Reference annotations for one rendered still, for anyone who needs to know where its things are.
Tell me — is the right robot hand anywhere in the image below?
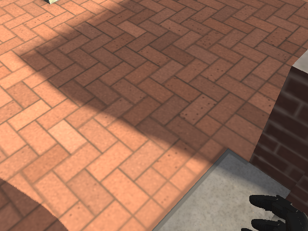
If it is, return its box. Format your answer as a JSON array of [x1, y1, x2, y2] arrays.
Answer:
[[241, 194, 308, 231]]

